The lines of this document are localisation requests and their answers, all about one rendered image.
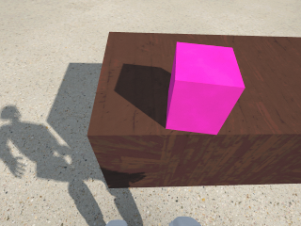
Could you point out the right robot thigh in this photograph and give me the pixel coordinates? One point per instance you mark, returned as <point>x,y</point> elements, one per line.
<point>183,221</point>

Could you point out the pedestal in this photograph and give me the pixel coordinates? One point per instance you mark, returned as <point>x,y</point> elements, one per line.
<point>258,144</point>

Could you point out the carton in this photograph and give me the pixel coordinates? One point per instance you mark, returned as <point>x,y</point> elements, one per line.
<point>205,84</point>

